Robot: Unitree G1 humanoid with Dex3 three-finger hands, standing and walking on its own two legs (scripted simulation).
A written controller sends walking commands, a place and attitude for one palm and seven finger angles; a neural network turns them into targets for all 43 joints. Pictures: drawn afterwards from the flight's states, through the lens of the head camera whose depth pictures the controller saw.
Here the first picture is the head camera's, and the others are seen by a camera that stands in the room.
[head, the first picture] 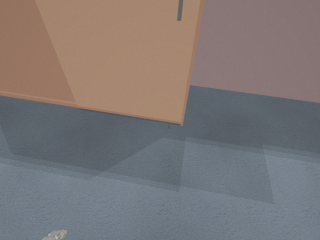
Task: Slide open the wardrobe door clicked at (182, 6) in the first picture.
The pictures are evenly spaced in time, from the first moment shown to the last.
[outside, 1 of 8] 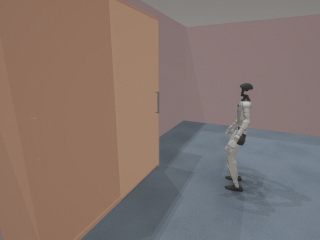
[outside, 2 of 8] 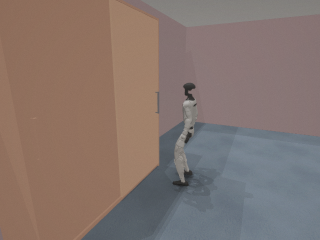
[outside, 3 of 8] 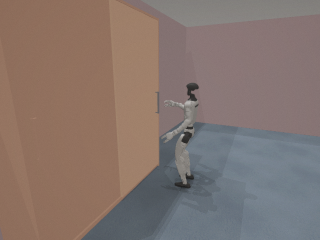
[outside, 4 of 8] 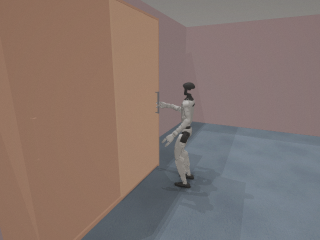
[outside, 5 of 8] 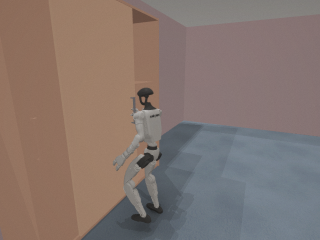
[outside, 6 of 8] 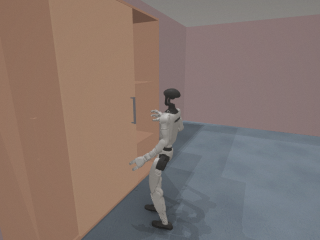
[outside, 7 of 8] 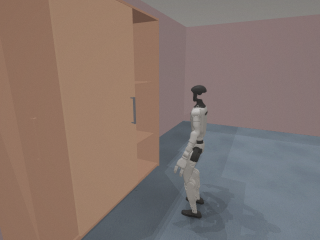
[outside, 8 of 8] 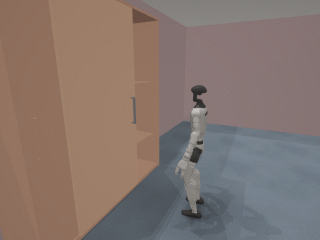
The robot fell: no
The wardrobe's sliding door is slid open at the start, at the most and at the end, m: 0.00 0.59 0.59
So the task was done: yes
